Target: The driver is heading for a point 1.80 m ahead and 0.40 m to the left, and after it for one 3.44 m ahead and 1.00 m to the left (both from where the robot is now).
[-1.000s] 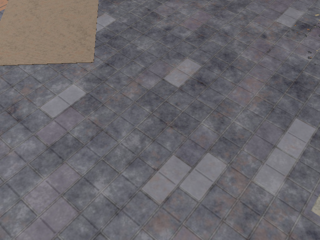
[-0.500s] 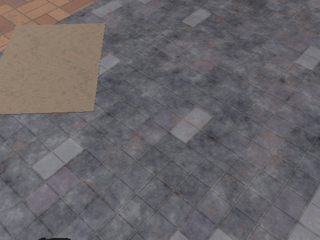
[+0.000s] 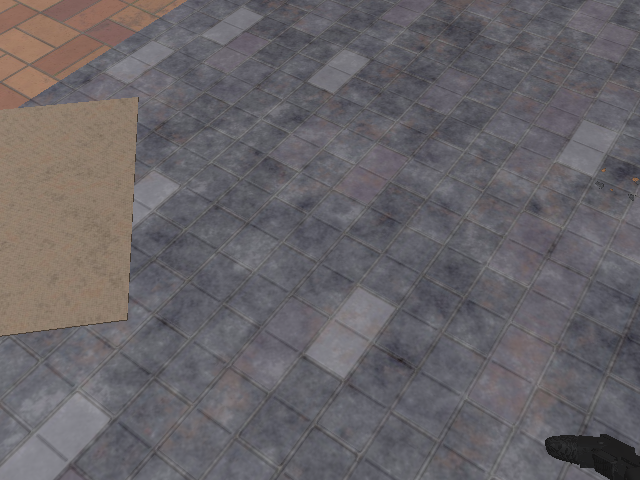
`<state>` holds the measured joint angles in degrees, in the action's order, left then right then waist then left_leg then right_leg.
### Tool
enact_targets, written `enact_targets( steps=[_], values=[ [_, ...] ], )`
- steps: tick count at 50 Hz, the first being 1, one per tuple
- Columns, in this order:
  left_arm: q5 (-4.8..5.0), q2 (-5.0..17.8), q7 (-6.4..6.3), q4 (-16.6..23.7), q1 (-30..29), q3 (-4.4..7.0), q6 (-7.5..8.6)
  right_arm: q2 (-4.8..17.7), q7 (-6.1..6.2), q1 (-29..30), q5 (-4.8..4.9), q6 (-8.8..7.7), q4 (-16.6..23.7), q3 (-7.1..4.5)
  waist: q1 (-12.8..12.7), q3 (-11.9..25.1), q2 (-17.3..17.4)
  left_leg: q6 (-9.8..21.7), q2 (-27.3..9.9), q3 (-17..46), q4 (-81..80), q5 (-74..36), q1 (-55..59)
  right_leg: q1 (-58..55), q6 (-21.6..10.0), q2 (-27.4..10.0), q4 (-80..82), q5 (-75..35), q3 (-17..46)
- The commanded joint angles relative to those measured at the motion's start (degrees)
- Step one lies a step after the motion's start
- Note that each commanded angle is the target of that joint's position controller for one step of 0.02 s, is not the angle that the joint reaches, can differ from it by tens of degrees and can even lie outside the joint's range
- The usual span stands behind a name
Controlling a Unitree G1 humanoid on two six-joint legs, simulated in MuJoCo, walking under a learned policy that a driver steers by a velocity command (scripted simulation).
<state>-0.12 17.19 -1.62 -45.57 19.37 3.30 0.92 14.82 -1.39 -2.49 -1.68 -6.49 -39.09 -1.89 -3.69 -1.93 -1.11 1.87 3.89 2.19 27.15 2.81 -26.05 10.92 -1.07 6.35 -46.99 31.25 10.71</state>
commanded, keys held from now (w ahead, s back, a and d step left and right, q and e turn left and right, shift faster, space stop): q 0.74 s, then no key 0.02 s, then e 0.24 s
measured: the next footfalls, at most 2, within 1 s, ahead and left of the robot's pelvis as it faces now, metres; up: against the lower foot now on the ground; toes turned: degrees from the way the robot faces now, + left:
right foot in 0.36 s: +0.15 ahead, -0.13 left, +0.00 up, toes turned +16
left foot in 0.80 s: +0.05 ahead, +0.12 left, +0.00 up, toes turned +27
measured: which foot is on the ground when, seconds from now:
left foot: down 0.00-0.36, up 0.38-0.78, down 0.80-1.00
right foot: up 0.00-0.34, down 0.36-0.80, up 0.82-1.00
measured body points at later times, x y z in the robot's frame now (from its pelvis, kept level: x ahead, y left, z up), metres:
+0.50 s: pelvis +0.07 -0.03 +0.02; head +0.10 -0.05 +0.47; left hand +0.14 +0.27 -0.07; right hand +0.27 -0.29 -0.09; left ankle +0.05 +0.10 -0.65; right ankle +0.12 -0.14 -0.72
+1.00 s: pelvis +0.05 +0.02 +0.02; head +0.06 +0.05 +0.46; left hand +0.00 +0.32 -0.12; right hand +0.32 -0.12 -0.07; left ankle +0.01 +0.10 -0.72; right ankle +0.10 -0.13 -0.67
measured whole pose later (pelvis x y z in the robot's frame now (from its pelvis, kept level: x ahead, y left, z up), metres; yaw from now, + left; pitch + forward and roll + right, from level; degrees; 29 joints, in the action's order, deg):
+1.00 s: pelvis +0.05 +0.02 +0.02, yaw +24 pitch +0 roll +0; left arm 0.9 18.6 -1.5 -47.7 13.6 4.2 -2.5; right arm 12.1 0.3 -6.4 -1.6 0.3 -39.9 -1.1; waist -2.2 -2.0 -3.0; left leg 3.1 1.4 -3.3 26.1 14.2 -12.0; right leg 23.6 5.5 -3.2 -54.1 24.6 2.4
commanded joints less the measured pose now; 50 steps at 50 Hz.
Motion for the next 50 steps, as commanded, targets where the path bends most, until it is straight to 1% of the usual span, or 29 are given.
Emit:
enact_targets(
  steps=[1, 2, 3, 4, 7, 9, 14, 17, 18, 19, 20, 21, 22, 23, 24, 26, 29, 32, 36, 38, 39, 40, 41, 42, 43, 44, 46, 47, 50],
  values=[
    [0.13, 7.9, 0.46, 2.2, 6.0, 1.11, -0.37, 6.2, -0.53, -8.1, 2.40, 1.45, 0.9, -1.63, 3.7, 14.5, 7.2, 15.0, -21.5, 29.2, -3.7, -19.1, 31.2, 19.4, 4.6, -5.3, -20.8, 3.8, -1.8],
    [-0.08, 8.2, 0.11, 3.3, 1.2, 1.44, -1.11, 6.8, -0.60, -5.6, 2.23, 2.22, 1.5, -1.55, 3.9, 9.8, 4.4, 13.3, -19.1, 26.9, -5.9, -12.5, 24.8, 20.6, 5.2, -5.8, -20.0, 1.3, -3.5],
    [-0.42, 8.3, -0.25, 4.3, -1.5, 1.81, -1.77, 8.3, -0.45, -3.9, 2.04, 2.91, 1.9, -1.97, 3.4, 6.5, 3.8, 12.4, -17.5, 25.4, -7.6, -8.1, 19.2, 20.6, 5.3, -6.3, -18.0, -0.4, -4.3],
    [-0.26, 7.3, -0.54, 4.7, -1.9, 1.79, -2.15, 10.0, -0.19, -3.4, 1.57, 3.52, 2.0, -2.59, 2.6, 5.0, 5.4, 11.4, -15.6, 23.7, -9.2, -5.8, 14.8, 18.4, 5.2, -6.5, -14.6, -1.6, -4.8],
    [-0.21, 4.3, -1.37, 4.4, -1.6, 1.25, -1.96, 10.5, 0.64, -4.1, 1.22, 4.75, 2.1, -3.35, 2.2, 7.0, 8.6, 10.6, -12.0, 20.3, -10.2, -5.4, 11.8, 13.0, 5.4, -4.9, -5.0, -3.5, -6.6],
    [-0.22, 4.1, -1.47, 4.7, -3.0, 1.24, -1.95, 10.9, 1.37, -4.3, 1.85, 5.41, 2.4, -3.82, 2.5, 9.0, 8.8, 10.7, -11.7, 21.0, -10.6, -0.9, 11.4, 11.1, 5.4, -4.6, -1.5, -7.1, -6.0],
    [0.03, 4.3, -0.69, 6.2, -7.5, 1.18, -0.88, 11.1, 2.55, -5.2, 2.39, 7.15, 2.5, -4.46, 3.8, 7.5, 9.8, 9.8, -10.6, 24.6, -10.9, 9.4, 9.4, 8.2, 4.9, -3.9, 7.6, -11.9, -5.0],
    [0.34, 4.6, 0.19, 5.6, -5.4, 1.51, 0.50, 10.9, 3.17, -4.9, 3.06, 8.32, 2.8, -4.50, 1.8, 7.0, 9.6, 7.3, -8.7, 25.5, -7.6, 8.9, 8.1, 1.1, 3.0, -3.8, 21.2, -19.3, -6.3],
    [0.00, 6.7, 0.12, 5.5, -4.4, 2.14, 0.70, 9.7, 3.31, -6.5, 3.24, 8.50, 2.6, -4.11, 1.7, 7.3, 7.6, 4.7, -6.4, 23.8, -4.4, 13.1, 4.8, -3.9, 1.3, -8.0, 25.5, -21.5, -4.1],
    [-1.40, 11.4, -0.26, 6.2, -4.4, 3.05, 0.37, 6.9, 3.18, -8.4, 2.94, 8.43, 3.0, -3.39, 3.2, 7.4, -3.7, 1.0, -0.7, 16.0, 6.9, 23.7, -2.7, -8.0, -4.2, -20.2, 29.3, -21.4, 7.6],
    [-3.37, 12.9, 0.02, 6.5, -6.5, 3.51, 0.03, 8.6, 3.18, -7.9, 3.12, 7.78, 4.2, -4.15, 3.7, 5.1, -15.3, -1.5, 5.0, 6.8, 20.1, 31.9, -7.7, -2.2, -11.7, -28.0, 32.4, -28.0, 18.3],
    [-3.19, 9.6, -0.09, 8.0, -9.8, 2.53, 0.30, 12.5, 3.16, -9.9, 2.28, 7.52, 3.0, -5.40, 4.6, 4.4, -10.4, -3.3, 1.3, 7.7, 30.4, 30.2, -7.2, -0.7, -13.1, -28.3, 31.5, -30.8, 16.1],
    [-2.23, 7.0, -0.31, 8.7, -12.5, 1.84, 0.43, 13.1, 3.16, -11.6, 2.66, 7.93, 1.4, -5.95, 5.6, 3.9, -7.0, -4.1, 0.9, 7.0, 34.5, 27.1, -7.2, -0.5, -10.9, -24.9, 30.1, -32.0, 10.3],
    [-1.24, 6.1, -0.45, 9.1, -14.0, 1.54, 0.43, 11.8, 3.52, -13.0, 2.61, 8.72, 0.1, -5.86, 6.0, 3.6, -5.4, -5.3, 0.5, 6.3, 37.7, 24.4, -8.1, -1.8, -9.0, -22.1, 29.0, -32.0, 6.1],
    [-0.55, 5.5, -0.56, 9.0, -14.2, 1.24, 0.40, 10.9, 3.63, -13.4, 2.51, 9.35, -0.1, -5.66, 5.5, 3.0, -5.5, -6.3, 0.0, 6.0, 41.0, 22.6, -9.4, -2.6, -9.0, -21.5, 28.4, -34.8, 3.8],
    [-0.69, 5.5, -0.82, 8.6, -12.9, 1.10, -0.12, 9.1, 3.35, -11.4, 3.04, 9.73, 1.3, -5.00, 4.4, 2.4, -6.3, -7.7, -0.9, 3.3, 40.8, 20.3, -9.8, -3.2, -9.7, -19.8, 28.5, -38.4, -0.9],
    [-0.92, 6.9, -1.27, 7.6, -9.4, 1.75, -1.05, 7.8, 2.79, -6.6, 3.32, 9.50, 4.3, -4.12, 1.4, 3.5, -8.0, -9.1, -3.5, 1.3, 32.7, 19.2, -10.8, -9.3, -11.4, -21.2, 28.2, -40.4, -2.4],
    [-0.62, 9.2, -0.94, 7.6, -9.9, 2.69, -1.53, 6.9, 1.80, -5.4, 2.98, 9.46, 5.9, -3.33, 0.9, 4.8, -8.7, -8.4, -5.4, -1.3, 24.3, 20.1, -4.4, -8.4, -11.8, -22.6, 27.9, -42.0, -4.9],
    [0.43, 10.8, 0.06, 7.0, -10.3, 3.46, -1.50, 8.1, 0.85, -6.1, 2.94, 9.97, 6.8, -3.68, 1.4, 5.4, -9.5, -6.0, -4.9, -4.7, 14.4, 18.9, 2.7, -6.8, -11.4, -24.1, 26.2, -43.5, -7.1],
    [1.60, 11.0, 0.20, 6.5, -11.3, 3.57, -1.35, 7.8, 0.38, -8.4, 2.84, 10.19, 6.4, -3.90, 3.4, 5.4, -8.8, -3.2, -4.1, -5.7, 4.1, 12.8, 8.5, -5.1, -9.2, -23.7, 22.8, -42.3, -8.4],
    [2.10, 9.7, 0.30, 5.6, -10.2, 3.09, -1.20, 8.1, 0.54, -10.5, 2.51, 10.09, 5.4, -4.11, 4.5, 5.8, -7.1, -1.1, -2.9, -5.1, -3.7, 6.3, 15.0, -1.7, -6.7, -22.0, 19.5, -39.3, -9.8],
    [1.10, 6.7, 0.73, 4.2, -6.9, 2.09, -0.85, 10.5, 1.14, -12.3, 2.38, 10.00, 5.1, -4.70, 4.3, 8.0, 0.3, 1.1, -7.0, 1.7, -7.1, -6.4, 25.5, 5.6, -2.0, -18.5, 12.5, -29.7, -13.8],
    [-2.48, 1.3, 1.67, 6.4, -6.7, -0.20, -0.34, 15.7, 2.20, -12.0, 1.53, 9.90, 6.5, -5.20, 2.4, 10.2, 19.4, 8.4, -23.2, 19.1, -4.1, -32.0, 33.9, 19.8, 4.1, -11.5, -2.4, 3.3, -18.2],
    [-1.12, 4.9, 1.07, 6.4, -10.9, 1.05, -0.59, 11.1, 1.75, -12.1, -0.33, 8.65, 6.4, -3.68, 6.5, 12.0, 13.2, 16.7, -27.1, 19.4, -5.3, -28.4, 25.4, 19.7, 5.3, -10.9, -9.8, 7.9, -11.0],
    [0.50, 6.8, 0.88, 5.4, -11.2, 1.63, -1.13, 8.3, 1.30, -9.8, -0.77, 7.49, 5.4, -2.60, 5.4, 9.3, 9.3, 15.3, -23.1, 14.0, -6.8, -21.2, 21.8, 17.9, 5.2, -11.9, -11.8, 5.3, -8.9],
    [0.93, 6.3, 0.74, 4.2, -9.9, 1.71, -1.64, 7.0, 1.18, -6.9, -0.34, 6.71, 4.3, -2.25, 3.9, 7.2, 9.1, 12.2, -19.6, 10.1, -7.6, -14.4, 20.4, 17.7, 5.2, -12.0, -10.7, 1.7, -8.2],
    [0.44, 6.6, 0.07, 1.6, -7.2, 2.05, -2.72, 6.1, 1.35, -3.4, 0.22, 5.86, 3.1, -1.69, 2.7, 4.8, 9.5, 9.9, -17.2, 5.6, -8.4, -14.5, 17.1, 14.8, 6.3, -11.4, -10.4, -5.0, -6.9],
    [0.73, 6.7, -0.01, 0.9, -6.0, 2.15, -2.83, 5.7, 1.59, -3.0, -0.10, 5.66, 2.6, -1.51, 2.3, 4.5, 9.5, 9.8, -16.6, 3.8, -8.8, -15.0, 15.9, 12.9, 6.7, -10.4, -10.3, -6.9, -6.5],
    [1.31, 6.8, -0.28, 1.5, -6.8, 2.17, -2.87, 7.3, 2.63, -2.4, 0.25, 6.08, 1.5, -2.18, 3.4, 3.4, 8.9, 10.4, -17.4, 2.6, -9.0, -10.8, 18.5, 14.3, 7.2, -10.0, -7.0, -8.1, -7.4]
  ],
)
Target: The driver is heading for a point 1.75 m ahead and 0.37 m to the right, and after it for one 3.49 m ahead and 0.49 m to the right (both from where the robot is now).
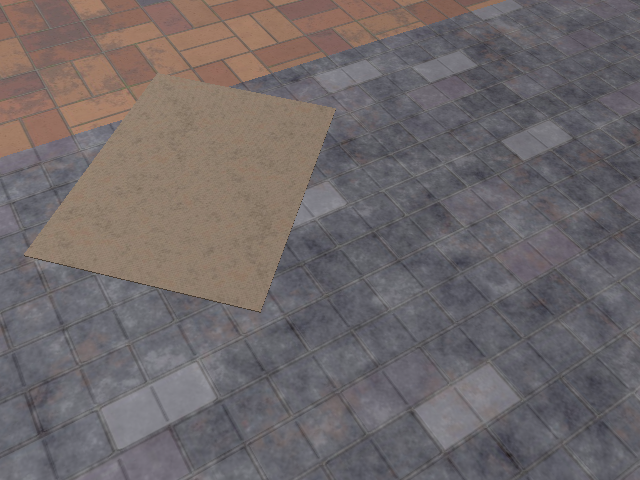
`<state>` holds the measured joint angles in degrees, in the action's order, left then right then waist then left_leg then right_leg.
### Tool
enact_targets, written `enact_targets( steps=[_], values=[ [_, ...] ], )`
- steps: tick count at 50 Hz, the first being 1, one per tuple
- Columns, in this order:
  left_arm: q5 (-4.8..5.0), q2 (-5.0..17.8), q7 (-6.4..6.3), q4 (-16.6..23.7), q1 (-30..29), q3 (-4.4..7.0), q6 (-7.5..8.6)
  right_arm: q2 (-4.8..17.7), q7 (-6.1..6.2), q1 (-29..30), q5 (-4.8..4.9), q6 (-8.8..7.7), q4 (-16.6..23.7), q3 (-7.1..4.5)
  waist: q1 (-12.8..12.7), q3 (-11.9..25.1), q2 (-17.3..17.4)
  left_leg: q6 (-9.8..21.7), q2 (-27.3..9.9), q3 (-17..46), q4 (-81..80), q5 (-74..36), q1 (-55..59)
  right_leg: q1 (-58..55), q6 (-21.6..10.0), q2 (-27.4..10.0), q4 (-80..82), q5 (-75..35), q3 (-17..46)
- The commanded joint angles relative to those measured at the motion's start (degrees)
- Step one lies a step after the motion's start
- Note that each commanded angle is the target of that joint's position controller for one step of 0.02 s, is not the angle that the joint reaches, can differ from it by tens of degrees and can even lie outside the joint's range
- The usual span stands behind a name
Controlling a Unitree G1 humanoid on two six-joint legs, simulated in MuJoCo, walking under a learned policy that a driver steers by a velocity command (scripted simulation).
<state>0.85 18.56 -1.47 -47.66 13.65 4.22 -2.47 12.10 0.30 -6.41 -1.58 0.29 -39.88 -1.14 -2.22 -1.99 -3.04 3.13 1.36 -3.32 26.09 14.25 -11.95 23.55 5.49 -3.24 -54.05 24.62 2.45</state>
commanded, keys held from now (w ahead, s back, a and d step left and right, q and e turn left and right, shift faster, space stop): e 0.62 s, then no key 0.02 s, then q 0.14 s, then w+q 0.22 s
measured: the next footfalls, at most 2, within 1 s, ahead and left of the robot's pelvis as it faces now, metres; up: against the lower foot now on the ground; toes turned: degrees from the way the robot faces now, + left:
right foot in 0.32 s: +0.00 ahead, -0.14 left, +0.00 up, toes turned -14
left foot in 0.82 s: +0.11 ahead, +0.07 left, +0.00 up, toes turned -24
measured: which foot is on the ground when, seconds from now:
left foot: down 0.00-0.34, up 0.36-0.80, down 0.82-1.00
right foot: up 0.00-0.30, down 0.32-1.00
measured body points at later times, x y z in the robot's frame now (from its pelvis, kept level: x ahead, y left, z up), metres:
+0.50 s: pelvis -0.02 -0.05 +0.00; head +0.01 -0.09 +0.45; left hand +0.18 +0.20 -0.08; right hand +0.05 -0.38 -0.12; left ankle +0.00 +0.10 -0.65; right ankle -0.04 -0.13 -0.74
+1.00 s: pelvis +0.04 -0.05 +0.00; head +0.05 -0.04 +0.45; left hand +0.26 +0.15 -0.11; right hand +0.02 -0.33 -0.12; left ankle +0.07 +0.09 -0.74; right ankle -0.02 -0.13 -0.73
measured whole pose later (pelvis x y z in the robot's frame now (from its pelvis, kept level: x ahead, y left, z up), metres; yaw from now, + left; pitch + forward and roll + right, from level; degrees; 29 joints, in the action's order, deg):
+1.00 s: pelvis +0.04 -0.05 +0.00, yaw -18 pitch +0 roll +0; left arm 0.3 15.0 0.0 -42.3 10.1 1.6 3.1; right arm 15.2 0.6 -16.6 1.3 -0.9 -48.2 -2.8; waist 0.7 -0.1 -0.5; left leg 0.4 0.7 6.4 29.1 17.0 -12.9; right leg 12.2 -3.0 3.5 -31.4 24.0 1.5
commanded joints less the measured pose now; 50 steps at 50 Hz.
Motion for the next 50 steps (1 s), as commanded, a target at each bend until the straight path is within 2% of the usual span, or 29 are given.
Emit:
enact_targets(
  steps=[1, 6, 10, 13, 15, 16, 17, 18, 19, 20, 21, 22, 23, 24, 27, 32, 35, 38, 39, 40, 41, 42, 43, 44, 45, 46, 47, 48, 50],
  values=[
    [0.32, 5.3, -0.52, 4.1, -1.8, 1.18, 0.43, 10.6, 1.27, 0.9, 0.35, -0.36, 1.8, -3.21, 2.6, 3.1, 10.3, 9.7, -15.9, 8.9, -8.2, -20.7, 5.4, 2.5, 0.7, -0.6, 0.6, -0.7, 0.5],
    [0.19, 4.1, -0.48, 6.1, -2.8, 0.87, -0.15, 11.7, 1.85, 0.8, 0.75, 0.56, 0.2, -4.12, 3.7, 1.6, 8.7, 12.1, -19.6, 10.4, -9.4, -16.9, 7.5, 5.2, 0.4, -2.0, 1.9, 2.4, -1.0],
    [0.14, 3.3, 0.45, 7.3, -2.5, 0.66, -0.30, 12.7, 1.56, 2.1, 0.89, 0.84, -0.2, -4.80, 3.0, 3.4, 8.8, 12.1, -20.3, 7.3, -8.0, -23.9, 7.7, 1.3, -1.0, -1.5, 6.2, 2.2, -3.6],
    [0.35, 3.4, 1.54, 8.2, -1.9, 0.78, -0.54, 13.9, 1.49, 2.7, 1.62, 1.12, -0.6, -5.31, 2.1, 5.0, 9.7, 10.6, -20.8, 5.1, -5.4, -27.2, 8.6, -2.4, -2.9, -0.5, 12.2, -0.2, -5.5],
    [0.28, 3.5, 2.19, 7.8, 0.7, 1.12, -0.70, 14.2, 1.54, 3.7, 2.69, 1.37, -1.1, -5.52, -0.1, 5.7, 9.9, 7.1, -19.3, 1.8, -1.0, -24.1, 6.5, -8.7, -5.4, 1.2, 22.7, -8.6, -7.6],
    [-0.07, 5.2, 1.98, 7.6, 2.1, 1.79, -0.66, 13.1, 1.41, 1.1, 2.95, 1.36, -2.4, -5.41, -0.3, 5.9, 7.2, 3.1, -16.8, -1.1, 3.8, -16.8, 3.2, -13.9, -7.5, 1.9, 29.0, -16.6, -5.7],
    [-0.07, 11.0, 1.05, 8.1, 3.7, 3.43, -0.51, 10.4, 1.11, -0.3, 1.32, 1.12, -2.3, -4.80, 0.7, 6.2, -5.3, -2.7, -11.0, -6.7, 17.3, -2.2, -8.2, -22.6, -11.7, -6.7, 33.2, -34.9, 7.9],
    [-1.40, 16.1, 1.03, 9.3, 4.3, 4.24, 0.40, 8.5, 1.39, 5.9, -0.19, 0.86, 1.8, -3.89, -1.0, 5.5, -15.6, -7.0, -0.9, -4.1, 30.3, 24.3, -23.5, -24.8, -24.1, -19.8, 34.5, -47.4, 27.7],
    [-2.41, 13.1, 1.57, 10.0, 4.1, 3.44, 1.88, 10.9, 1.57, 8.0, 0.46, 0.86, 1.8, -4.69, -2.8, 8.3, -5.8, -6.9, -1.4, 4.6, 40.0, 26.5, -24.9, -24.1, -27.4, -19.7, 35.6, -43.7, 26.4],
    [-2.09, 11.8, 1.61, 10.1, 1.2, 2.93, 3.00, 11.7, 1.46, 6.6, 1.77, 0.97, 1.2, -5.08, -0.6, 6.6, -3.9, -6.0, -2.6, 6.5, 41.8, 21.3, -25.5, -22.3, -24.6, -16.6, 35.7, -39.5, 21.0],
    [-0.97, 10.7, 1.32, 10.5, -2.2, 2.83, 3.40, 12.1, 1.77, 4.6, 1.94, 1.04, -0.3, -5.43, 1.2, 5.1, -1.5, -5.8, -3.5, 7.1, 40.3, 16.0, -25.9, -21.3, -21.1, -13.0, 35.6, -34.4, 17.2],
    [0.04, 8.9, 0.95, 11.0, -4.5, 2.18, 3.31, 13.0, 2.16, 3.8, 1.41, 1.12, -0.9, -5.76, 2.0, 4.2, -1.6, -6.2, -3.9, 7.5, 38.6, 12.2, -26.2, -20.9, -19.1, -11.6, 35.6, -33.6, 15.9],
    [0.09, 8.1, 0.55, 11.3, -4.9, 1.69, 3.14, 12.9, 2.20, 3.0, 1.13, 0.99, -1.4, -5.84, 2.5, 4.7, -2.6, -6.8, -3.3, 7.2, 39.3, 9.2, -23.8, -19.2, -18.6, -10.0, 35.6, -35.6, 14.4],
    [-0.22, 8.0, 0.36, 11.6, -4.5, 1.56, 2.99, 12.5, 2.10, 2.0, 1.24, 0.82, -1.7, -5.81, 2.8, 5.5, -2.9, -7.2, -2.5, 7.1, 39.5, 7.1, -22.5, -19.1, -18.6, -9.3, 35.6, -36.8, 13.8],
    [-0.33, 8.6, 0.02, 11.9, -3.1, 1.71, 2.72, 11.4, 2.15, 2.1, 1.78, 0.49, -1.6, -5.56, 2.1, 5.8, -3.0, -8.3, -1.7, 7.5, 34.0, 4.7, -22.6, -20.8, -18.7, -8.2, 35.4, -35.6, 14.1],
    [-0.39, 9.8, -0.46, 12.4, -3.3, 2.10, 1.89, 11.1, 2.00, 3.2, 1.84, -0.10, -1.2, -5.25, 1.0, 4.6, -5.0, -9.5, -1.3, 8.5, 22.5, 3.8, -20.1, -19.3, -18.5, -7.3, 35.0, -26.6, 17.4],
    [-1.31, 7.7, -0.15, 12.2, -4.8, 1.03, 1.75, 10.7, 1.30, 1.5, 1.99, -0.45, -2.2, -4.74, 0.5, 5.7, -5.7, -9.2, -2.7, 7.0, 17.8, 3.6, -13.3, -16.2, -18.5, -7.3, 34.0, -27.7, 15.8],
    [-2.00, 4.1, 0.49, 10.6, -5.7, -0.79, 1.87, 9.4, 0.45, 0.7, 1.91, -0.94, -2.7, -3.90, 0.5, 6.0, -5.1, -8.0, -3.7, 5.8, 10.6, 2.9, -5.2, -13.5, -17.9, -7.1, 32.7, -29.8, 14.6],
    [-1.90, 3.5, 0.69, 10.0, -6.5, -1.24, 1.97, 8.8, 0.14, -0.2, 1.89, -1.18, -3.1, -3.61, 1.6, 5.5, -4.5, -7.2, -3.5, 5.0, 5.0, -0.7, -1.7, -12.5, -17.0, -6.5, 32.0, -29.0, 13.9],
    [-1.66, 3.7, 0.86, 9.1, -5.6, -1.36, 2.12, 8.7, -0.13, -1.4, 1.72, -1.43, -3.5, -3.32, 2.5, 5.5, -3.4, -6.1, -2.5, 4.0, -2.1, -6.8, 2.3, -11.3, -15.4, -5.2, 32.5, -21.0, 13.0],
    [-2.16, 3.7, 1.01, 8.1, -3.8, -1.50, 2.63, 9.9, -0.11, -1.3, 1.30, -1.53, -3.6, -3.31, 2.0, 5.1, -1.7, -5.1, -3.1, 5.7, -3.0, -9.7, 5.5, -9.5, -13.2, -3.2, 32.3, -11.8, 12.3],
    [-3.12, 4.1, 1.15, 8.0, -2.3, -1.47, 3.09, 13.1, 0.21, -1.7, 1.38, -1.58, -3.0, -3.65, 0.2, 4.8, 2.4, -2.8, -6.9, 10.6, -1.2, -12.7, 6.5, -7.4, -11.1, 0.2, 29.1, -1.8, 9.9],
    [-3.21, 3.9, 1.25, 8.8, -1.1, -1.34, 3.66, 16.6, 0.40, -2.4, 2.50, -1.36, -3.8, -4.55, -1.9, 4.3, 8.1, 1.8, -8.0, 13.7, -0.7, -0.7, 5.2, -4.3, -9.4, 5.7, 26.1, 5.5, 3.8],
    [-2.39, 4.1, 1.04, 9.3, -4.4, -1.30, 4.17, 16.2, 0.20, -5.0, 2.90, -1.33, -4.5, -4.82, 1.2, 1.8, 11.7, 6.1, -10.3, 21.0, -6.9, 17.5, 0.7, -3.3, -7.7, 7.6, 20.8, 6.1, -0.8],
    [-1.10, 4.1, 0.72, 10.0, -6.8, -0.95, 4.77, 15.2, 0.04, -7.3, 2.61, -1.63, -5.1, -4.42, 2.4, -1.5, 14.5, 8.8, -14.0, 29.2, -13.0, 27.1, -1.1, -0.9, -7.0, 7.6, 16.4, 4.7, -2.8],
    [-0.19, 3.4, 0.53, 10.7, -8.6, -0.92, 5.32, 14.8, 0.04, -8.2, 2.42, -1.91, -5.4, -4.11, 2.8, -4.4, 16.8, 10.2, -15.5, 34.3, -15.7, 28.2, -2.6, 0.0, -7.4, 7.0, 16.6, 3.8, -1.9],
    [-0.10, 3.4, 0.69, 11.1, -8.9, -0.75, 5.95, 14.7, 0.18, -8.1, 2.56, -2.26, -5.3, -4.11, 2.7, -5.0, 17.4, 10.3, -15.6, 35.1, -15.8, 26.1, -2.4, -0.2, -7.8, 6.2, 17.6, 3.5, -0.6],
    [-0.25, 3.2, 1.06, 11.1, -8.5, -0.61, 6.73, 14.8, 0.44, -7.7, 2.81, -2.47, -5.0, -4.25, 2.2, -3.6, 16.9, 9.7, -15.1, 34.3, -14.9, 23.3, -1.5, -1.6, -8.4, 5.6, 19.3, 2.8, 0.3],
    [-0.05, 2.0, 1.83, 9.2, -3.9, -0.30, 8.23, 14.5, 0.95, -2.9, 3.59, -1.92, -2.9, -4.22, -1.3, -0.7, 14.5, 6.7, -10.4, 28.5, -12.5, 17.3, -6.0, -13.8, -9.7, 5.0, 31.1, -5.6, -0.2]
  ],
)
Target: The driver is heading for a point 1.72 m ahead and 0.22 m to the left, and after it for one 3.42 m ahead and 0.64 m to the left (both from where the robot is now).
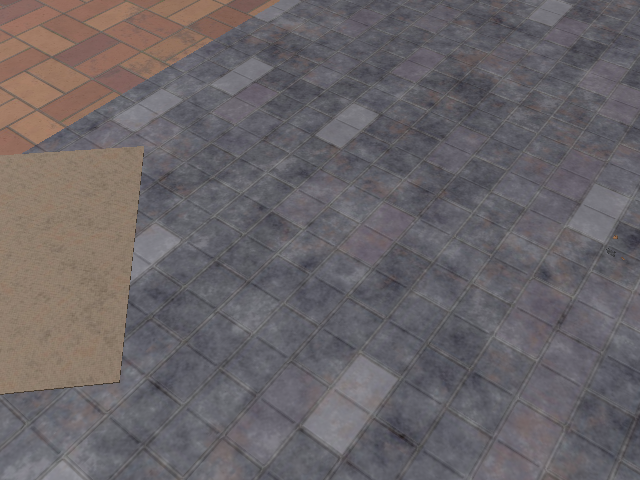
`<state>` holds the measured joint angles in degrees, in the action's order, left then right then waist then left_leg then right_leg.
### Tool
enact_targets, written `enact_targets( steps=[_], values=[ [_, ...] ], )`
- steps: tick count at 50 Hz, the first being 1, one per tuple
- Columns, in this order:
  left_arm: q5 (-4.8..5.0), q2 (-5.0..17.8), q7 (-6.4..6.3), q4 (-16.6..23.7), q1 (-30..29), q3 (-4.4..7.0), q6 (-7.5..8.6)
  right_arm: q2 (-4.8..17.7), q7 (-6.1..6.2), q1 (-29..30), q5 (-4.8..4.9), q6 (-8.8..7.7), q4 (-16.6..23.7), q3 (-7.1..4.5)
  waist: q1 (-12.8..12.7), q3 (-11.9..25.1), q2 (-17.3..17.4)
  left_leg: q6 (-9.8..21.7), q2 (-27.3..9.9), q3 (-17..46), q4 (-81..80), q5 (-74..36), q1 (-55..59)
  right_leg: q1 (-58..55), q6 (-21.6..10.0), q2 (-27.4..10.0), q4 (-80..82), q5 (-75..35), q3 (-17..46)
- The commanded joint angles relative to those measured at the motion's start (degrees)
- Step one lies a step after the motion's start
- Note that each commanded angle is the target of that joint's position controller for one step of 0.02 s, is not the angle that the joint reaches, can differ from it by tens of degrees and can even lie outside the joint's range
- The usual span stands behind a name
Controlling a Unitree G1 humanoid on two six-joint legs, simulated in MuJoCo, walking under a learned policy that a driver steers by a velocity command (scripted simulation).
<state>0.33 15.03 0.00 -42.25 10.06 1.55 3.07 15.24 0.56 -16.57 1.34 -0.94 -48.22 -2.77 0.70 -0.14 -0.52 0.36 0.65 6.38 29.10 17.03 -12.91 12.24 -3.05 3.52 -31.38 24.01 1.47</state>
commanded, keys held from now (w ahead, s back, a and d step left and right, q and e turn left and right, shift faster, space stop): w+q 0.46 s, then w+e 0.54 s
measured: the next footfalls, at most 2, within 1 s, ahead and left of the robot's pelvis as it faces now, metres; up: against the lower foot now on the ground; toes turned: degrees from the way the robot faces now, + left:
left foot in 0.44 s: +0.32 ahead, +0.20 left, +0.00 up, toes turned +17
right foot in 1.00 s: +0.68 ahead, +0.09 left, +0.00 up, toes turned +6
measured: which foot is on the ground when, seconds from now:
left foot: down 0.00-0.04, up 0.06-0.42, down 0.44-0.98, up 1.00-1.00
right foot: down 0.00-0.42, up 0.44-0.98, down 1.00-1.00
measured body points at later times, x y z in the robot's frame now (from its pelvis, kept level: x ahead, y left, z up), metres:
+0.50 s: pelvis +0.21 +0.09 -0.03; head +0.25 +0.10 +0.42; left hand +0.14 +0.37 -0.14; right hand +0.50 -0.08 -0.10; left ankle +0.28 +0.18 -0.74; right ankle +0.05 -0.10 -0.65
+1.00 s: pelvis +0.51 +0.15 -0.02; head +0.54 +0.15 +0.43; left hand +0.67 +0.41 -0.11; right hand +0.58 -0.14 -0.15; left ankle +0.29 +0.19 -0.72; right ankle +0.64 +0.08 -0.74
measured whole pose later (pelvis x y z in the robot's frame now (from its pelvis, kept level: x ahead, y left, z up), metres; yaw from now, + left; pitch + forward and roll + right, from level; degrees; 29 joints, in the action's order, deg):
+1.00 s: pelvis +0.51 +0.15 -0.02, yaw +8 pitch +3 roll +1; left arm 1.0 14.9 3.6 -36.6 6.7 1.8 4.0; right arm 17.4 1.3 -19.1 -0.1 -1.8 -47.4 -3.1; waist 2.7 -1.3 -1.1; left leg 2.0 1.5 -9.9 26.8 28.3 3.7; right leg 30.6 -5.9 1.1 -32.6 5.1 -3.0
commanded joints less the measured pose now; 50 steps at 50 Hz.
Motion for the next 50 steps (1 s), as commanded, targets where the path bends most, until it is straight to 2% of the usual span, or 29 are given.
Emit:
enact_targets(
  steps=[1, 2, 3, 4, 5, 6, 9, 13, 15, 18, 19, 20, 21, 22, 23, 24, 25, 26, 27, 28, 30, 32, 37, 42, 45, 47, 48, 49, 50],
  values=[
    [0.34, 6.7, 0.31, 2.4, 2.5, 3.04, 2.79, 9.9, 0.94, 8.8, 0.56, -0.53, 6.6, -2.28, -5.3, -0.1, 10.1, 7.2, -7.0, 15.3, -12.1, 10.6, -9.4, -11.0, -1.0, -3.5, 10.0, -10.0, 1.7],
    [-0.14, 9.1, -0.07, 1.0, 8.3, 3.94, 2.67, 6.7, 1.01, 11.4, 0.38, -0.71, 8.5, -1.49, -7.7, 1.8, 4.2, 4.3, -2.6, 9.5, -2.1, 7.9, -17.4, -19.4, -2.2, -8.9, 12.0, -5.5, 8.0],
    [-0.43, 12.8, -0.13, 0.0, 12.8, 5.02, 2.51, 3.8, 0.86, 12.4, 0.69, -1.40, 10.8, -0.61, -8.6, 1.9, -7.4, 1.6, 2.5, 1.7, 11.9, 7.5, -27.2, -25.6, -6.5, -18.1, 18.5, 3.4, 22.7],
    [-0.48, 12.6, -0.11, -0.4, 12.5, 5.13, 2.42, 6.4, 0.71, 11.7, 0.70, -2.01, 11.8, -1.18, -7.4, -2.5, -9.5, 1.1, -0.4, 1.5, 21.8, 14.2, -34.9, -24.0, -11.2, -26.4, 20.1, 0.8, 30.8],
    [-0.52, 9.1, -0.40, -0.1, 11.6, 4.24, 2.55, 7.8, 0.35, 9.2, 1.13, -2.28, 10.7, -1.82, -5.9, -4.2, -5.7, 1.4, -2.6, 3.4, 28.7, 12.7, -38.1, -24.5, -11.7, -26.0, 19.5, -3.9, 27.9],
    [-0.56, 7.8, -0.55, 0.1, 11.2, 3.98, 2.63, 7.1, -0.04, 7.7, 1.31, -2.33, 10.0, -1.77, -5.1, -4.0, -4.5, 1.8, -3.6, 3.6, 31.8, 8.9, -40.0, -25.9, -10.2, -24.2, 19.4, -7.5, 23.1],
    [-0.70, 7.1, -0.43, 0.0, 9.7, 3.70, 2.11, 5.1, -1.67, 10.3, 0.93, -2.34, 11.1, -1.18, -5.0, -4.5, -4.1, 1.3, -5.5, 0.1, 31.8, 0.7, -40.1, -23.2, -6.5, -19.6, 20.2, -25.7, 9.2],
    [-0.33, 9.6, -0.89, -0.1, 8.7, 3.99, 1.79, 1.7, -3.88, 16.0, 0.44, -2.64, 15.0, 0.57, -5.8, -5.5, -3.7, -1.0, -5.4, -6.5, 18.5, -10.7, -30.1, -12.7, -5.6, -15.6, 22.6, -29.4, -2.7],
    [0.08, 11.4, -0.99, -0.8, 10.0, 4.32, 1.88, 1.7, -4.59, 18.7, 0.32, -2.74, 16.7, 0.84, -6.2, -5.9, -4.0, -0.3, -3.8, -9.5, 12.0, -13.4, -24.1, -10.2, -5.0, -15.7, 23.0, -31.1, -5.6],
    [0.76, 13.6, -1.05, -1.6, 10.8, 4.84, 1.66, 5.1, -4.79, 17.6, 0.29, -2.21, 17.9, -0.52, -3.3, -3.4, -5.8, 3.3, -0.4, -11.8, 8.5, -11.5, -17.2, -13.6, -3.5, -17.8, 17.0, -52.7, -8.9],
    [0.97, 14.3, -1.28, -1.6, 10.8, 5.03, 1.36, 6.7, -4.66, 14.9, 0.16, -1.90, 17.6, -1.35, -1.1, -1.0, -6.8, 4.9, 1.6, -13.0, 8.3, -9.7, -13.1, -14.8, -2.7, -18.1, 11.7, -62.4, -10.1],
    [1.05, 14.7, -1.52, -1.5, 10.5, 5.13, 0.96, 9.0, -4.44, 8.4, 0.29, -1.55, 16.2, -2.66, 3.0, 2.8, -7.0, 6.9, 3.5, -13.4, 7.2, -9.6, -4.4, -13.5, -1.7, -17.8, 2.9, -68.0, -11.3],
    [1.08, 14.3, -1.73, -0.9, 10.2, 4.86, 0.99, 11.8, -3.59, -0.6, 0.40, -0.93, 14.0, -4.46, 8.0, 7.2, -5.6, 9.1, 4.7, -12.0, 5.2, -11.7, 9.5, -6.8, -0.1, -16.3, -8.9, -65.1, -12.2],
    [-0.59, 10.6, -1.72, 0.3, 11.4, 3.53, 1.41, 15.1, -2.19, -8.4, 0.63, 0.07, 11.9, -5.62, 9.9, 11.4, 2.2, 11.8, -3.2, 0.9, 4.9, -9.3, 26.1, 8.2, 2.1, -13.0, -27.5, -31.9, -11.3],
    [-1.18, 3.8, -0.69, 3.8, 18.0, 1.15, 2.88, 20.6, -2.17, -5.3, 0.05, -0.80, 13.8, -5.75, 1.8, 21.2, 14.7, 23.5, -19.3, 37.9, -4.0, 5.9, 39.2, 27.0, 4.3, -2.2, -47.1, 11.5, -2.9],
    [1.16, 10.5, 0.03, 3.5, 10.4, 2.40, 4.34, 14.1, -2.35, -6.1, -0.14, -1.41, 14.1, -4.32, 7.4, 21.7, 6.2, 21.6, -20.1, 41.1, -12.5, 14.1, 36.1, 31.4, 3.4, -4.3, -50.5, 7.5, 5.7],
    [3.14, 11.6, 0.19, 5.0, 6.6, 2.78, 4.71, 11.7, -2.44, -3.1, -0.51, -2.08, 13.1, -3.46, 6.0, 11.1, 5.2, 18.7, -18.9, 31.9, -14.3, 11.3, 27.0, 34.0, 2.4, -6.6, -48.1, 1.4, 3.9],
    [2.45, 10.7, -0.33, 4.5, 6.2, 2.42, 4.74, 10.1, -2.48, 1.0, -0.41, -2.63, 13.3, -2.81, 3.1, 6.0, 0.7, 16.7, -16.7, 24.5, -14.5, 3.9, 17.2, 31.1, 2.1, -9.7, -43.8, -3.5, 3.2],
    [1.30, 10.4, -0.65, 3.4, 7.0, 2.64, 4.23, 8.1, -2.53, 4.3, -0.99, -3.03, 13.4, -2.15, 0.7, 3.3, 1.1, 15.6, -14.4, 17.9, -14.8, -4.0, 9.8, 27.4, 2.5, -11.7, -40.3, -6.4, 3.0],
    [1.17, 10.3, -0.48, 2.5, 9.4, 2.76, 3.26, 6.9, -2.54, 5.7, -1.95, -3.48, 13.5, -1.75, -1.3, 2.9, 3.5, 15.1, -12.8, 13.6, -16.3, -8.6, 4.6, 22.9, 2.5, -13.2, -39.3, -8.6, 3.7],
    [0.97, 8.5, -0.50, 0.9, 11.8, 2.57, 1.46, 6.6, -2.65, 6.1, -1.88, -4.63, 11.9, -1.74, -2.8, 2.4, 4.1, 15.3, -11.8, 8.0, -19.0, -13.5, -0.2, 20.0, 3.6, -13.7, -36.9, -10.5, 2.9],
    [0.62, 7.4, -0.80, 1.5, 9.5, 2.39, 0.42, 7.3, -2.60, 5.1, -1.85, -5.58, 10.0, -1.92, -2.4, -0.3, 3.5, 14.6, -11.1, 2.9, -20.9, -16.9, -1.9, 22.8, 4.7, -13.6, -33.4, -14.7, 2.9],
    [0.79, 5.8, 0.03, 3.2, 1.7, 2.08, 1.49, 7.9, -1.43, 2.9, -2.08, -5.76, 7.6, -1.76, 1.0, -2.6, 2.6, 9.8, -8.5, -6.6, -21.9, -22.2, 2.7, 25.5, 4.3, -10.4, -15.4, -32.2, 3.0],
    [1.04, 3.7, 2.20, 6.7, -6.2, 1.07, 2.04, 9.4, -0.66, -1.6, -1.41, -4.53, 4.6, -2.08, 4.6, -5.1, 1.7, 8.2, -12.1, -9.3, -20.8, -27.0, 14.1, 29.7, 2.4, -8.5, -4.4, -32.9, 0.5],
    [0.82, 3.6, 3.82, 9.3, -8.6, 0.95, 2.19, 10.3, -0.07, -2.6, -1.22, -2.67, 3.8, -2.39, 4.4, -4.6, 1.8, 8.2, -14.4, -10.4, -15.3, -39.0, 21.6, 31.9, 0.5, -6.8, -2.2, -24.3, -2.4],
    [0.66, 5.3, 4.17, 9.9, -6.0, 1.73, 1.75, 11.9, 0.70, -1.6, -1.19, -1.65, 4.4, -2.75, 1.8, -0.7, 4.4, 7.3, -14.5, -11.9, -7.5, -59.6, 23.2, 25.5, -1.6, -3.1, -2.6, -17.3, -6.3],
    [0.61, 7.2, 4.04, 9.4, -1.4, 2.66, 1.47, 12.7, 1.14, -1.1, -1.31, -1.14, 4.7, -2.88, -1.0, 2.6, 5.7, 6.8, -14.2, -12.6, -0.5, -67.9, 22.7, 19.2, -3.1, -1.0, -3.1, -14.6, -7.4],
    [0.73, 10.1, 3.49, 8.1, 6.5, 4.19, 1.36, 12.9, 1.51, -0.3, -1.25, -0.86, 5.2, -2.79, -5.5, 7.0, 5.3, 5.5, -13.0, -13.9, 10.5, -67.9, 18.4, 7.2, -5.2, 0.7, -0.1, -16.8, -6.9],
    [0.76, 14.1, 2.53, 6.7, 15.7, 5.69, 0.84, 11.6, 1.78, -0.1, -1.76, -1.47, 6.4, -2.03, -10.1, 13.1, 1.0, 3.7, -10.7, -14.6, 26.9, -52.0, 5.5, -11.1, -8.9, -5.6, 1.7, -20.1, 3.3]
  ],
)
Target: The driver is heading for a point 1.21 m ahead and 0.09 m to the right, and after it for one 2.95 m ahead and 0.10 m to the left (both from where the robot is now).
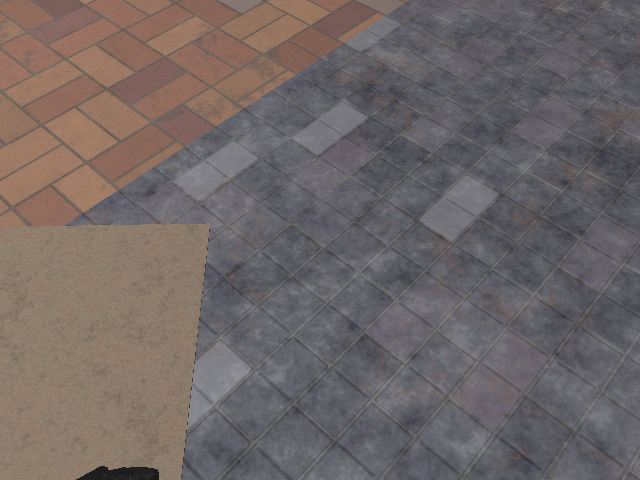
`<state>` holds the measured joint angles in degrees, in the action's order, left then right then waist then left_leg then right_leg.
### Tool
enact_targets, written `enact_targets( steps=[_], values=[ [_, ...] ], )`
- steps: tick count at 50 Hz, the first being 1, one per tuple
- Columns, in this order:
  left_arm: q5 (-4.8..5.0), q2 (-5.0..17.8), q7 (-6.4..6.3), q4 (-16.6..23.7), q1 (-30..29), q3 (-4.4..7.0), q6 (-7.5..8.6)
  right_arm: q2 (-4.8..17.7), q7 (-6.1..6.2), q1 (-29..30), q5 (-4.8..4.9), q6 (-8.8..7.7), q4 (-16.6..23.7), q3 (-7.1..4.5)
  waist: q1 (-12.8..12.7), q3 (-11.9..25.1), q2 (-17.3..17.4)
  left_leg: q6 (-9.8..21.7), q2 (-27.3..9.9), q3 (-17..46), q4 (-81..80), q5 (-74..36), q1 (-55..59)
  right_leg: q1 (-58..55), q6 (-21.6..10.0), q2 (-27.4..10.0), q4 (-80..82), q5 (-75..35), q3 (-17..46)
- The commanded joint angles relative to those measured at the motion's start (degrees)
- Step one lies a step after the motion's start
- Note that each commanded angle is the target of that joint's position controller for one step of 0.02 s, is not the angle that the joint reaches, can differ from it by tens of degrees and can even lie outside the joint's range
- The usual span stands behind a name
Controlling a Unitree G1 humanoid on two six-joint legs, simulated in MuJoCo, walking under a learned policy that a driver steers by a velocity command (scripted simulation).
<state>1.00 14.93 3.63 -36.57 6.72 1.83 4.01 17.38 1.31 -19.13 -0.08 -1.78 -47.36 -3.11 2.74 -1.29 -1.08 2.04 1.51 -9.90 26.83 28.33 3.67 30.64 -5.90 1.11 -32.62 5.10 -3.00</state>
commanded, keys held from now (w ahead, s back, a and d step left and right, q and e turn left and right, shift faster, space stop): w+e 0.38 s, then w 0.20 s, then w+q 0.42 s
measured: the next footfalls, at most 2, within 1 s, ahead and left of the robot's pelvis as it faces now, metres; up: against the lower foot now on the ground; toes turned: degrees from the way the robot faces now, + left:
left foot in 0.44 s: +0.46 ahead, +0.10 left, +0.00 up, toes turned -19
right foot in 0.92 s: +0.61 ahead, -0.20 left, +0.00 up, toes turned -10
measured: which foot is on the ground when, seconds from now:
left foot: up 0.00-0.42, down 0.44-0.92, up 0.94-1.00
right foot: down 0.00-0.46, up 0.48-0.90, down 0.92-1.00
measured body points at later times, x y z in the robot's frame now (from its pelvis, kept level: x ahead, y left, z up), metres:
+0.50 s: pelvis +0.30 +0.03 +0.01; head +0.32 +0.03 +0.46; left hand +0.44 +0.29 -0.10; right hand +0.43 -0.27 -0.06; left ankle +0.42 +0.11 -0.71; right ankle +0.14 -0.07 -0.67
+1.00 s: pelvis +0.54 -0.07 +0.02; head +0.56 -0.08 +0.47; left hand +0.79 +0.13 -0.05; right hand +0.50 -0.35 -0.11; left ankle +0.45 +0.09 -0.65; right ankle +0.57 -0.19 -0.71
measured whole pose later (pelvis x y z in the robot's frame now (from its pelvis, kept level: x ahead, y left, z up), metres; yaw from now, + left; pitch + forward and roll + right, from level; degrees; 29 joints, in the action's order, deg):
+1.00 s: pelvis +0.54 -0.07 +0.02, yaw -10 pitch +2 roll +0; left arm -0.2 14.5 0.8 -36.1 5.7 2.1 5.6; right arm 17.1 0.5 -23.3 2.0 -2.7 -46.4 -2.9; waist 3.6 -0.4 1.4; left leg 0.9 0.9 5.3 58.7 26.3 -18.4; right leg 20.7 -1.2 0.6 -29.2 10.7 -0.6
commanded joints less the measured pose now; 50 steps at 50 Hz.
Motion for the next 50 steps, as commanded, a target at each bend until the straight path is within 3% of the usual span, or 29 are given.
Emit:
enact_targets(
  steps=[1, 2, 3, 4, 5, 6, 9, 13, 17, 19, 21, 22, 23, 24, 25, 26, 27, 28, 31, 34, 36, 41, 43, 45, 46, 47, 48, 49, 50],
  values=[
    [0.35, 19.4, -1.41, 1.0, 19.2, 6.38, 0.19, 0.8, -0.56, -5.0, -1.95, -2.45, 8.0, 1.06, -5.5, 20.4, -13.5, -2.2, 1.9, 5.8, 50.8, -2.5, -39.2, -52.6, -18.2, -18.8, 4.8, 4.6, 40.5],
    [0.18, 13.6, -1.80, 1.5, 21.7, 5.09, 0.26, 6.2, -1.82, 0.2, -0.34, -4.80, 7.9, 0.36, -10.2, 25.7, -7.5, -1.7, 2.4, 17.1, 57.1, 3.6, -46.7, -57.2, -19.3, -20.3, 11.7, 9.2, 50.5],
    [-0.40, 11.6, -2.18, 1.5, 18.9, 4.41, 0.26, 8.3, -2.52, 6.1, 2.02, -6.07, 10.3, -0.24, -10.6, 16.5, -4.7, -0.7, -1.2, 18.0, 55.1, -1.5, -51.1, -51.6, -15.7, -18.4, 13.4, 6.9, 41.0],
    [-0.27, 10.7, -2.30, 2.2, 15.0, 4.16, 0.22, 7.3, -2.46, 8.1, 1.59, -6.74, 11.3, 0.31, -8.1, 10.9, 1.5, -0.4, -3.6, 17.2, 49.6, -5.4, -49.9, -42.7, -13.9, -16.1, 14.0, 1.7, 34.7],
    [-0.21, 9.7, -2.31, 3.0, 11.4, 3.81, 0.10, 7.2, -2.19, 8.8, 0.32, -6.74, 11.2, 0.05, -5.7, 6.3, 4.0, -1.1, -5.0, 16.1, 44.3, -7.0, -47.3, -34.6, -12.8, -13.8, 15.1, -5.3, 30.0],
    [-0.84, 8.7, -2.51, 3.8, 9.3, 3.34, 0.07, 7.4, -2.12, 7.6, -0.33, -6.15, 11.2, -0.29, -3.5, 4.9, 2.8, -1.9, -6.0, 16.1, 42.1, -8.2, -43.4, -28.9, -12.7, -12.2, 16.7, -9.5, 27.1],
    [-0.39, 9.6, -3.17, 3.4, 7.4, 3.54, 0.15, 5.6, -1.72, 5.4, -0.96, -4.31, 10.8, 0.16, -1.2, 2.5, 0.1, -5.4, -6.6, 13.8, 33.6, -10.0, -39.5, -19.2, -12.7, -9.8, 19.3, -14.7, 22.0],
    [0.20, 11.9, -4.42, 1.8, 9.1, 4.34, -0.68, 2.6, -1.64, 14.1, -0.97, -4.01, 12.7, 1.56, -4.3, 1.3, -2.6, -7.3, -3.4, 11.5, 14.1, -26.7, -32.4, -11.5, -8.3, -4.2, 18.3, -8.9, 15.4],
    [0.76, 11.9, -4.57, 0.0, 13.0, 4.50, -1.50, 4.8, -2.20, 18.4, 0.41, -4.69, 13.9, 0.57, -6.3, 2.7, -4.5, -6.4, -1.2, 13.9, 4.4, -31.7, -28.6, -15.9, -5.6, -6.1, 14.3, 0.5, 21.3],
    [0.63, 11.4, -4.64, 0.0, 12.7, 4.48, -1.61, 6.6, -2.29, 17.2, 0.66, -5.13, 13.7, -0.47, -5.0, 2.8, -5.8, -4.6, -1.7, 15.2, 2.7, -27.8, -27.1, -19.1, -4.4, -8.0, 10.9, 3.0, 25.3],
    [0.07, 9.3, -4.52, -0.1, 12.0, 3.89, -1.71, 7.6, -2.18, 10.7, 0.42, -5.61, 11.8, -1.57, -1.6, 4.5, -6.5, -1.8, -2.1, 13.4, 0.3, -25.8, -19.6, -19.8, -2.5, -7.1, 5.2, 0.9, 24.8],
    [-0.39, 6.1, -4.24, 0.1, 12.8, 2.73, -1.50, 9.4, -1.91, 4.8, -0.56, -5.98, 11.2, -2.31, 1.1, 9.5, -4.0, 1.0, -6.9, 17.2, 0.5, -23.9, -9.7, -17.5, -0.5, -4.2, -5.1, 1.6, 21.6],
    [-0.23, 2.0, -4.20, 0.9, 19.0, 1.38, -1.08, 14.0, -1.69, -1.2, -1.84, -5.81, 10.5, -3.35, 0.1, 17.2, 8.6, 8.3, -18.9, 37.0, -2.0, -16.7, 8.6, -3.2, 3.4, 3.0, -24.2, 16.4, 14.6],
    [1.07, 3.9, -4.22, 1.0, 22.5, 1.27, -0.62, 14.4, -2.57, -5.4, -0.53, -5.09, 7.8, -4.02, -0.1, 18.5, 20.9, 14.2, -25.2, 58.8, -9.4, 0.3, 13.2, 10.1, 5.1, 3.8, -37.3, 29.3, 12.5],
    [1.53, 8.8, -4.28, 0.2, 18.5, 2.41, -0.71, 9.6, -2.65, -2.8, 0.39, -4.94, 8.8, -2.81, 1.3, 11.0, 12.4, 12.4, -23.2, 55.3, -11.4, 7.7, 8.2, 14.3, 5.3, 1.1, -42.2, 24.9, 14.5],
    [0.85, 10.1, -4.30, 1.2, 12.5, 2.72, -0.83, 7.4, -2.45, -0.1, 0.25, -4.52, 9.0, -2.16, 1.7, 5.7, 7.6, 10.3, -20.7, 45.7, -11.1, 3.1, 1.8, 14.5, 5.2, -1.0, -42.2, 20.3, 12.4],
    [-0.07, 9.5, -4.34, 2.2, 9.0, 2.63, -0.66, 6.3, -2.42, 1.9, -0.31, -4.27, 9.0, -1.68, 1.0, 2.7, 5.2, 9.7, -18.1, 39.2, -11.6, -4.3, -4.0, 13.3, 5.0, -2.4, -39.5, 17.2, 11.2],
    [-0.47, 8.7, -4.17, 2.6, 7.6, 2.69, -0.51, 5.1, -2.33, 3.1, -0.59, -4.23, 8.7, -1.21, -0.1, 1.1, 5.5, 9.6, -16.1, 34.8, -12.6, -10.4, -7.5, 11.8, 4.8, -4.1, -36.3, 14.8, 10.9],
    [-0.78, 5.7, -3.70, 2.5, 8.3, 1.94, -0.34, 4.5, -2.25, 2.5, 0.04, -4.48, 7.2, -0.85, -2.0, 1.5, 8.0, 10.8, -13.3, 28.9, -15.0, -21.2, -11.2, 7.5, 5.3, -5.7, -29.1, 12.8, 7.8],
    [-1.42, 3.5, -3.55, 3.9, 3.2, 0.79, 0.51, 7.1, -1.80, 1.5, 0.97, -3.92, 6.1, -1.58, -1.0, 0.7, 6.2, 11.7, -12.6, 25.5, -16.4, -27.1, -12.3, 6.2, 6.7, -5.6, -16.5, 8.2, 6.0],
    [-1.14, 2.7, -3.13, 4.2, -0.5, 0.35, 1.09, 8.2, -1.48, 0.4, 1.31, -3.34, 5.3, -1.90, 0.2, 0.3, 6.0, 10.8, -11.2, 22.9, -16.2, -28.0, -13.9, 2.3, 7.5, -4.2, -7.9, 1.9, 5.3],
    [-0.10, 4.8, -2.17, 5.5, -6.7, 1.06, 2.23, 8.9, -1.07, -4.2, 1.95, -2.01, 3.2, -2.11, 1.5, 0.1, 6.5, 9.2, -12.3, 25.7, -13.1, -25.4, -12.6, -4.9, 7.6, -1.5, 2.7, -3.5, 5.9],
    [-0.01, 6.1, -2.18, 5.1, -4.9, 1.83, 2.67, 9.4, -0.80, -3.6, 2.01, -1.52, 3.2, -2.35, -0.7, 0.7, 7.1, 7.7, -12.7, 27.5, -10.1, -24.5, -12.4, -10.4, 6.2, -1.4, 6.2, -2.4, 5.9],
    [-0.75, 9.2, -3.03, 2.9, 4.3, 3.56, 2.80, 6.7, -0.82, -2.9, 1.44, -1.52, 3.7, -1.54, -5.7, 5.9, 5.9, 4.6, -8.0, 24.8, 1.0, -27.3, -17.0, -26.3, 3.1, -4.0, 8.3, -1.2, 7.0],
    [-1.66, 13.2, -3.73, 2.0, 13.9, 4.65, 2.54, 2.8, -0.89, -2.0, 0.09, -1.87, 5.6, -0.18, -9.9, 14.3, -1.6, 2.2, -3.8, 20.4, 18.3, -15.7, -25.9, -40.7, -0.6, -15.2, 7.1, -0.4, 17.6],
    [-1.93, 16.6, -3.46, 0.5, 16.8, 5.50, 1.48, -0.2, -0.78, -8.4, 1.58, -2.71, 7.5, 0.73, -7.0, 19.3, -17.7, -0.4, 1.2, 15.0, 34.4, 5.5, -43.2, -51.5, -8.9, -26.5, 12.3, 11.4, 39.9],
    [-1.23, 11.5, -3.25, 0.2, 15.9, 4.51, 1.36, 5.4, -0.59, -6.7, 2.73, -2.63, 6.3, -0.64, -8.0, 14.3, -11.5, -1.0, -2.2, 17.7, 42.2, 3.8, -49.3, -47.6, -9.0, -25.2, 15.3, 21.5, 42.4],
    [-0.88, 8.4, -3.31, 0.2, 13.5, 3.58, 1.39, 7.5, -0.70, -2.2, 2.75, -2.34, 6.9, -1.42, -8.1, 7.8, -7.7, -1.0, -4.0, 17.6, 44.0, -1.4, -50.7, -41.9, -7.0, -22.7, 16.1, 19.4, 33.7],
    [-1.17, 6.7, -3.16, 0.3, 10.2, 2.95, 1.44, 6.7, -0.68, -0.7, 2.27, -1.96, 6.8, -1.49, -6.5, 4.9, -5.0, -1.5, -5.5, 16.8, 43.3, -5.5, -48.8, -36.3, -5.7, -19.9, 17.5, 13.4, 27.4]
  ],
)
Velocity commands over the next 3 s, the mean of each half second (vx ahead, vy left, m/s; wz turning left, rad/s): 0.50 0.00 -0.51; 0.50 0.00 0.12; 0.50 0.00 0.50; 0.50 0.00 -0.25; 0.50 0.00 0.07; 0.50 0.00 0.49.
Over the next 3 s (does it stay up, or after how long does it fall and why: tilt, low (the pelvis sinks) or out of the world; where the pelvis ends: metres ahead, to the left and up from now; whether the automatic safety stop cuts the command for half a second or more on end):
stays up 1.67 -0.04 0.01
